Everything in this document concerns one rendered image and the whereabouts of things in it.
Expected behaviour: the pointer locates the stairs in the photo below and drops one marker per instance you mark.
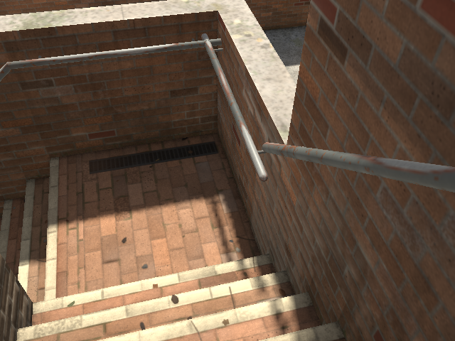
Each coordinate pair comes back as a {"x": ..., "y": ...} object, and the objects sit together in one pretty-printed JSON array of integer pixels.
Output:
[
  {"x": 23, "y": 237},
  {"x": 243, "y": 300}
]

